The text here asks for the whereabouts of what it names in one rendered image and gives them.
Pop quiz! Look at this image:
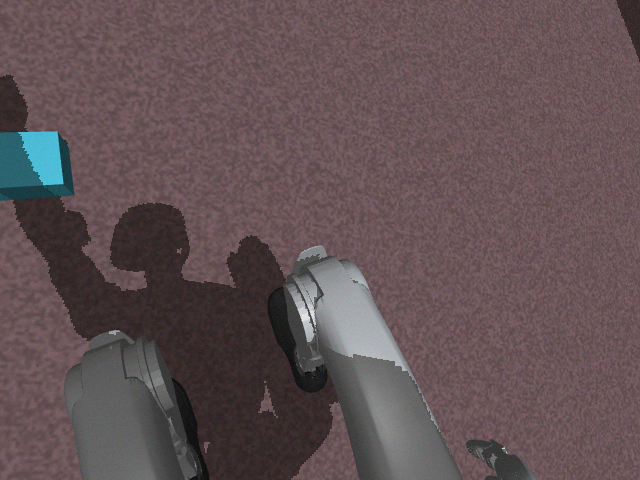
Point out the carton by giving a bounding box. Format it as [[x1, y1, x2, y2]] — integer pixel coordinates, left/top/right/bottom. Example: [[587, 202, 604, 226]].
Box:
[[0, 131, 74, 201]]

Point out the right robot hand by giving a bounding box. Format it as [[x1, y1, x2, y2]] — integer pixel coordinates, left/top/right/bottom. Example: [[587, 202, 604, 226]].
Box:
[[466, 439, 538, 480]]

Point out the right robot foot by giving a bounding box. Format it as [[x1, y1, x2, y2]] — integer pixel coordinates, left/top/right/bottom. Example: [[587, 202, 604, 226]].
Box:
[[268, 287, 327, 393]]

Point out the left robot foot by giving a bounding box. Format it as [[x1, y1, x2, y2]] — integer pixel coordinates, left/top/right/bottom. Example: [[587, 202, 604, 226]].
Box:
[[172, 378, 209, 480]]

